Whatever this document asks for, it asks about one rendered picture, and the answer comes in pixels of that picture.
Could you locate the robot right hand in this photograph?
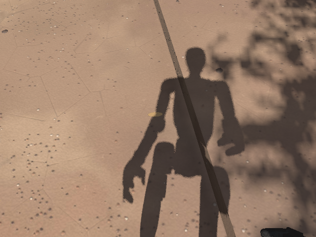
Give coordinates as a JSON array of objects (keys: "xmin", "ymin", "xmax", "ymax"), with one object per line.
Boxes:
[{"xmin": 260, "ymin": 227, "xmax": 305, "ymax": 237}]

